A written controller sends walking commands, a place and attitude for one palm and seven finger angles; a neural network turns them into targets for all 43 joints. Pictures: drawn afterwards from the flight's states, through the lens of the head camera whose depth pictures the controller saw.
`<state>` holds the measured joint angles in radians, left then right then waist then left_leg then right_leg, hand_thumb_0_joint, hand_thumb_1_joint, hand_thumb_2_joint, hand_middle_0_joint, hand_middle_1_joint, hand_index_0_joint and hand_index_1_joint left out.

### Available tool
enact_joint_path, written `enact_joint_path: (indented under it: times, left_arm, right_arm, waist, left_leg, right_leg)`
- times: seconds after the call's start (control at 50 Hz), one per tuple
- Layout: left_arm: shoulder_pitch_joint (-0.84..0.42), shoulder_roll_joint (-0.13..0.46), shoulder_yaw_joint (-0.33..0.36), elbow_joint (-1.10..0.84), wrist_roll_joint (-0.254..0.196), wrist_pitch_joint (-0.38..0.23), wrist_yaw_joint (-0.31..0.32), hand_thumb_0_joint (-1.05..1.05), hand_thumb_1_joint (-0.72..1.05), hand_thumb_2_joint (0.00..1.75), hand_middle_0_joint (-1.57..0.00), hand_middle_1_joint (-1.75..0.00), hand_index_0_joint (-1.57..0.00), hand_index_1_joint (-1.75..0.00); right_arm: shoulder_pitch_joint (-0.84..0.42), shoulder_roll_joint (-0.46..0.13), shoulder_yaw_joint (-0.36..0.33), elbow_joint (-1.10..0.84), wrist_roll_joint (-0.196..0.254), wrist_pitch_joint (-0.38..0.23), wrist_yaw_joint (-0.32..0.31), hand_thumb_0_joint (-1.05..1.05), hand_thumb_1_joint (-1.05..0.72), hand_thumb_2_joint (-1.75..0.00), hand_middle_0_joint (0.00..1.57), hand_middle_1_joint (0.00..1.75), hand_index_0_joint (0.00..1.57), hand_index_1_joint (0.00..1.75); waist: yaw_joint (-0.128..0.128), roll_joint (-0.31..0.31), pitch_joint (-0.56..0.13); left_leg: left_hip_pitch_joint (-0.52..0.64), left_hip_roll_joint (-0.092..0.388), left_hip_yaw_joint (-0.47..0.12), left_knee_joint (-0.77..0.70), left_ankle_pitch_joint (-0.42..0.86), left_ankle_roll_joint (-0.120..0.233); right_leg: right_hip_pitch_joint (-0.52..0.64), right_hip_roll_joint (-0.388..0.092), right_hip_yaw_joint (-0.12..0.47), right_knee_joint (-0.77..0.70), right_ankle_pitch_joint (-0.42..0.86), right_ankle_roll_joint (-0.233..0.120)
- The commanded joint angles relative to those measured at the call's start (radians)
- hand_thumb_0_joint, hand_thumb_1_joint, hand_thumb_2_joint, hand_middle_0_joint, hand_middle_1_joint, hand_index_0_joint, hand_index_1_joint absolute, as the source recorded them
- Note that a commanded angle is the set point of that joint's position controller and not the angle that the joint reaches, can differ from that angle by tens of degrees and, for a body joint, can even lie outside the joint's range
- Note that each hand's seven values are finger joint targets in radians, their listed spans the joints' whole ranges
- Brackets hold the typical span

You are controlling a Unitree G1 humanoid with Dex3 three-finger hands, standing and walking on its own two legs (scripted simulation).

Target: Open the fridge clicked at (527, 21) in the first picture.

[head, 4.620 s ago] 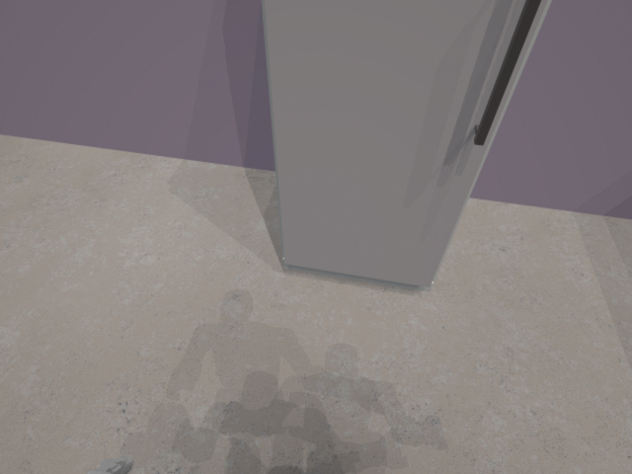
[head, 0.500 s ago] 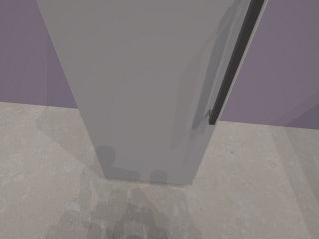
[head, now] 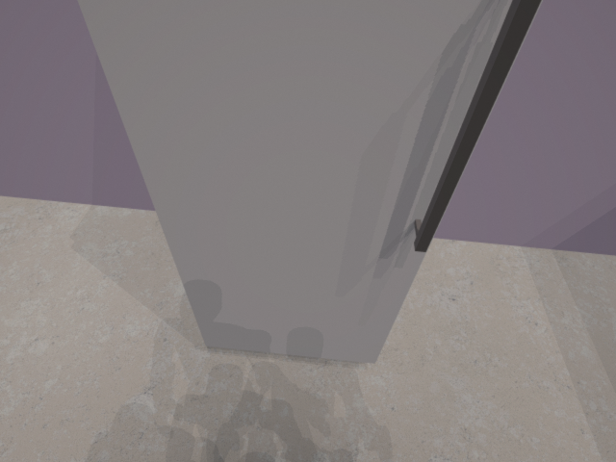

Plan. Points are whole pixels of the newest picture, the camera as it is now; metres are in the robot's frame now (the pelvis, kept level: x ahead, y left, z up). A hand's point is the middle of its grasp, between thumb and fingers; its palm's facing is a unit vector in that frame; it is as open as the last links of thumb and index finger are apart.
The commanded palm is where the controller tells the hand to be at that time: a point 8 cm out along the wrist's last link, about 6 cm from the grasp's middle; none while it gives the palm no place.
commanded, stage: come to a stop and stand still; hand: right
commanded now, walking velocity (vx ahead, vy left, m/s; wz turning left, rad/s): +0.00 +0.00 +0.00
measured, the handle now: (459, 138) +0.50 -0.17 +0.19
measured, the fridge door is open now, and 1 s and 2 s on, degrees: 0 0 0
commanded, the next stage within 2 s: look again from close up in 0.08 s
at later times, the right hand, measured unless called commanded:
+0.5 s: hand out of the picture +0.02 -0.17 -0.17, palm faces +0.02 +0.97 -0.23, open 7.4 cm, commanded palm none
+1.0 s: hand out of the picture +0.01 -0.15 -0.17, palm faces +0.04 +0.98 -0.21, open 7.4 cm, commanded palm none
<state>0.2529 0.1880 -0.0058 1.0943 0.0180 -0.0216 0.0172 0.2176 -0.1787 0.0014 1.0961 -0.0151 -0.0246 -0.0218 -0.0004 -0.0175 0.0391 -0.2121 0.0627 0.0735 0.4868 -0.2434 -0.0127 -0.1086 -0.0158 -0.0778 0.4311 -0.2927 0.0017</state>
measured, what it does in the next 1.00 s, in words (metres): stands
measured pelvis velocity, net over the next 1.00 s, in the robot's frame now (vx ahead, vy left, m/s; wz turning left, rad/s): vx -0.01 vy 0.03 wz -0.01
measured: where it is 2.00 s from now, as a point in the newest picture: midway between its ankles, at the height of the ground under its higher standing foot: outside the picture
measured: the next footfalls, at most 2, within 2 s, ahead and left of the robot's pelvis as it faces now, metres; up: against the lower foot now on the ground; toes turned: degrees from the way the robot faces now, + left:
none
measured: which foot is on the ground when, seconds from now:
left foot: down 0.00-1.00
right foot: down 0.00-1.00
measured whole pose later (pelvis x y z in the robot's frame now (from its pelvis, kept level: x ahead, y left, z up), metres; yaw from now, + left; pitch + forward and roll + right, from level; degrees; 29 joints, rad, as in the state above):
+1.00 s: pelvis -0.01 +0.03 +0.00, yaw -1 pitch -1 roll +0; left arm 0.27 0.16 0.00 1.13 0.02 -0.01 0.02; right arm 0.24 -0.18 -0.01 1.11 -0.01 -0.02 -0.02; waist -0.01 0.00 0.05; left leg -0.21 0.02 0.10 0.45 -0.22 0.03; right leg -0.11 -0.06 -0.05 0.41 -0.27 0.04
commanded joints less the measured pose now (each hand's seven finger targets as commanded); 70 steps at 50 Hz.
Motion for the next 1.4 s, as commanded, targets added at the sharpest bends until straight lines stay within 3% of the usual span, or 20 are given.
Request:
enact_joint_path:
  times: [0.0, 0.32, 0.7, 0.98, 1.0, 1.02, 1.04, 1.06, 1.08, 1.1, 1.12, 1.14, 1.16, 1.2, 1.24, 1.26, 1.3, 1.34, 1.36, 1.38]
  left_arm:
    - [0.043, 0.102, 0.018, -0.031, 0.000, -0.018, 0.011, 0.00, 0.90, 0.90, -0.20, -0.30, -0.20, -0.30]
    - [0.043, 0.098, 0.016, -0.011, -0.001, -0.012, 0.012, 0.00, 0.90, 0.90, -0.20, -0.30, -0.20, -0.30]
    - [0.065, 0.075, 0.014, 0.005, 0.000, -0.006, 0.012, 0.00, 0.90, 0.90, -0.20, -0.30, -0.20, -0.30]
    - [0.076, 0.069, 0.016, 0.009, -0.001, -0.010, 0.016, 0.00, 0.90, 0.90, -0.20, -0.30, -0.20, -0.30]
    - [0.076, 0.069, 0.017, 0.008, 0.000, -0.010, 0.015, 0.00, 0.90, 0.90, -0.20, -0.30, -0.20, -0.30]
    - [-0.029, 0.089, 0.030, -0.049, -0.015, -0.013, 0.004, 0.00, 0.90, 0.90, -0.20, -0.30, -0.20, -0.30]
    - [-0.033, 0.245, 0.035, -0.412, -0.067, -0.176, 0.054, 0.00, 0.90, 0.90, -0.20, -0.30, -0.20, -0.30]
    - [-0.099, 0.140, 0.011, -0.362, -0.067, -0.253, 0.094, 0.00, 0.90, 0.90, -0.20, -0.30, -0.20, -0.30]
    - [-0.075, 0.110, 0.027, -0.392, -0.054, -0.292, 0.087, 0.00, 0.90, 0.90, -0.20, -0.30, -0.20, -0.30]
    - [-0.063, 0.140, 0.030, -0.365, -0.078, -0.304, 0.085, 0.00, 0.90, 0.90, -0.20, -0.30, -0.20, -0.30]
    - [-0.083, 0.165, 0.046, -0.428, -0.069, -0.322, 0.078, 0.00, 0.90, 0.90, -0.20, -0.30, -0.20, -0.30]
    - [-0.068, 0.174, 0.068, -0.436, -0.050, -0.333, 0.072, 0.00, 0.90, 0.90, -0.20, -0.30, -0.20, -0.30]
    - [-0.083, 0.169, 0.079, -0.474, -0.044, -0.340, 0.057, 0.00, 0.90, 0.90, -0.20, -0.30, -0.20, -0.30]
    - [-0.110, 0.163, 0.088, -0.532, -0.030, -0.338, 0.019, 0.00, 0.90, 0.90, -0.20, -0.30, -0.20, -0.30]
    - [-0.143, 0.183, 0.107, -0.601, -0.022, -0.324, -0.019, 0.00, 0.90, 0.90, -0.20, -0.30, -0.20, -0.30]
    - [-0.140, 0.188, 0.118, -0.632, -0.030, -0.310, -0.035, 0.00, 0.90, 0.90, -0.20, -0.30, -0.20, -0.30]
    - [-0.165, 0.188, 0.111, -0.706, -0.047, -0.283, -0.034, 0.00, 0.90, 0.90, -0.20, -0.30, -0.20, -0.30]
    - [-0.166, 0.182, 0.099, -0.763, -0.055, -0.259, -0.011, 0.00, 0.90, 0.90, -0.20, -0.30, -0.20, -0.30]
    - [-0.148, 0.174, 0.094, -0.765, -0.051, -0.252, -0.003, 0.00, 0.90, 0.90, -0.20, -0.30, -0.20, -0.30]
    - [-0.134, 0.175, 0.094, -0.785, -0.048, -0.250, 0.006, 0.00, 0.90, 0.90, -0.20, -0.30, -0.20, -0.30]
  right_arm:
    - [0.036, -0.137, -0.026, -0.032, 0.003, -0.010, -0.010, 0.00, -0.90, -0.90, 0.20, 0.30, 0.20, 0.30]
    - [0.023, -0.145, -0.030, -0.027, 0.004, -0.011, -0.007, 0.00, -0.90, -0.90, 0.20, 0.30, 0.20, 0.30]
    - [0.047, -0.129, -0.031, -0.020, 0.003, -0.008, -0.005, 0.00, -0.90, -0.90, 0.20, 0.30, 0.20, 0.30]
    - [0.054, -0.121, -0.032, -0.020, 0.003, -0.007, -0.006, 0.00, -0.90, -0.90, 0.20, 0.30, 0.20, 0.30]
    - [0.057, -0.122, -0.034, -0.020, 0.004, -0.008, -0.006, 0.00, -0.90, -0.90, 0.20, 0.30, 0.20, 0.30]
    - [0.183, -0.112, -0.026, 0.033, 0.002, -0.019, -0.046, 0.00, -0.90, -0.90, 0.20, 0.30, 0.20, 0.30]
    - [-0.601, -0.317, -0.133, -1.518, 0.224, -0.257, -0.029, 0.00, -0.88, -0.89, 0.20, 0.32, 0.20, 0.32]
    - [-0.398, -0.406, -0.237, -1.440, 0.170, -0.248, -0.101, 0.00, -0.85, -0.88, 0.20, 0.33, 0.20, 0.33]
    - [0.115, -0.039, -0.032, -1.179, 0.163, -0.121, -0.095, 0.00, -0.83, -0.87, 0.21, 0.34, 0.21, 0.34]
    - [0.128, 0.009, -0.042, -1.095, 0.202, -0.093, -0.089, 0.00, -0.81, -0.86, 0.21, 0.36, 0.21, 0.36]
    - [0.042, -0.021, -0.056, -1.156, 0.209, -0.150, -0.067, 0.00, -0.78, -0.85, 0.21, 0.37, 0.21, 0.37]
    - [0.074, -0.058, -0.119, -1.094, 0.210, -0.219, -0.042, 0.00, -0.76, -0.84, 0.21, 0.39, 0.21, 0.39]
    - [0.229, -0.040, -0.150, -0.996, 0.216, -0.282, 0.003, 0.00, -0.74, -0.83, 0.21, 0.40, 0.21, 0.40]
    - [0.389, 0.021, -0.145, -0.887, 0.246, -0.441, 0.127, 0.00, -0.69, -0.81, 0.22, 0.43, 0.22, 0.43]
    - [0.441, 0.003, -0.159, -0.905, 0.264, -0.598, 0.266, 0.00, -0.64, -0.79, 0.22, 0.47, 0.22, 0.47]
    - [0.497, -0.051, -0.222, -0.869, 0.262, -0.609, 0.313, 0.00, -0.62, -0.78, 0.22, 0.48, 0.22, 0.48]
    - [0.444, -0.070, -0.215, -1.024, 0.286, -0.549, 0.354, 0.00, -0.57, -0.76, 0.22, 0.51, 0.22, 0.51]
    - [0.351, -0.099, -0.236, -1.184, 0.314, -0.471, 0.337, 0.00, -0.53, -0.74, 0.23, 0.54, 0.23, 0.54]
    - [0.291, -0.094, -0.232, -1.245, 0.321, -0.461, 0.313, 0.00, -0.50, -0.73, 0.23, 0.55, 0.23, 0.55]
    - [0.228, -0.111, -0.230, -1.341, 0.308, -0.462, 0.280, 0.00, -0.48, -0.72, 0.23, 0.57, 0.23, 0.57]
  waist:
    - [-0.007, 0.023, 0.003]
    - [-0.005, 0.019, -0.009]
    - [-0.007, 0.035, 0.032]
    - [-0.010, 0.012, 0.028]
    - [-0.010, 0.015, 0.019]
    - [-0.054, 0.031, 0.002]
    - [0.070, -0.183, -0.470]
    - [0.014, -0.233, -0.372]
    - [-0.002, -0.177, -0.254]
    - [0.018, -0.019, -0.127]
    - [0.041, 0.048, -0.010]
    - [0.043, 0.166, -0.015]
    - [-0.012, 0.179, -0.001]
    - [-0.048, 0.296, -0.019]
    - [-0.051, 0.232, -0.080]
    - [-0.078, 0.126, -0.118]
    - [-0.086, 0.134, -0.214]
    - [-0.077, 0.076, -0.256]
    - [-0.061, 0.077, -0.240]
    - [-0.041, 0.028, -0.244]
  left_leg:
    - [0.057, 0.074, -0.077, -0.069, 0.231, 0.048]
    - [0.068, 0.073, -0.090, -0.102, 0.221, 0.056]
    - [0.027, 0.069, -0.102, -0.150, 0.075, 0.059]
    - [0.041, 0.065, -0.088, -0.134, 0.111, 0.059]
    - [0.044, 0.065, -0.090, -0.132, 0.118, 0.059]
    - [0.061, 0.134, -0.162, -0.111, 0.509, 0.021]
    - [0.191, 0.042, -0.132, -0.048, 0.377, 0.046]
    - [0.132, -0.022, -0.106, -0.005, 0.217, 0.049]
    - [0.074, -0.036, 0.005, 0.009, 0.109, 0.049]
    - [-0.012, -0.036, 0.018, -0.016, 0.062, 0.028]
    - [-0.122, -0.032, 0.013, -0.026, -0.035, 0.012]
    - [-0.189, -0.033, 0.009, -0.022, -0.141, 0.005]
    - [-0.209, -0.034, 0.004, 0.014, -0.193, 0.014]
    - [-0.266, -0.032, -0.022, 0.124, -0.231, 0.016]
    - [-0.268, -0.024, -0.049, 0.221, -0.138, 0.029]
    - [-0.247, -0.011, -0.070, 0.256, -0.074, 0.046]
    - [-0.234, -0.005, -0.078, 0.290, -0.021, 0.037]
    - [-0.240, -0.009, -0.084, 0.282, -0.072, 0.027]
    - [-0.283, -0.019, -0.082, 0.275, -0.158, 0.026]
    - [-0.313, -0.026, -0.081, 0.287, -0.166, 0.023]
  right_leg:
    - [-0.073, -0.094, 0.079, -0.092, 0.209, -0.022]
    - [-0.061, -0.097, 0.070, -0.096, 0.185, -0.011]
    - [-0.085, -0.089, 0.065, -0.095, 0.117, -0.006]
    - [-0.091, -0.095, 0.070, -0.099, 0.142, -0.008]
    - [-0.084, -0.095, 0.068, -0.097, 0.148, -0.007]
    - [-0.152, -0.099, 0.014, 0.125, 0.071, 0.022]
    - [0.079, 0.023, 0.040, -0.024, 0.209, -0.027]
    - [0.089, 0.010, -0.007, -0.016, 0.216, -0.024]
    - [-0.046, 0.002, 0.020, -0.045, 0.212, -0.017]
    - [-0.117, 0.008, 0.047, -0.009, 0.145, -0.007]
    - [-0.183, 0.012, 0.065, 0.030, 0.063, -0.014]
    - [-0.241, 0.019, 0.061, 0.079, 0.010, -0.015]
    - [-0.310, 0.027, 0.055, 0.116, -0.010, -0.004]
    - [-0.471, 0.032, 0.045, 0.228, -0.042, 0.012]
    - [-0.542, 0.044, 0.033, 0.341, -0.031, 0.019]
    - [-0.543, 0.051, 0.023, 0.375, 0.003, 0.014]
    - [-0.572, 0.059, 0.003, 0.395, 0.022, -0.003]
    - [-0.570, 0.062, 0.003, 0.393, -0.001, -0.009]
    - [-0.567, 0.053, 0.024, 0.390, -0.049, -0.009]
    - [-0.552, 0.045, 0.031, 0.396, -0.051, -0.014]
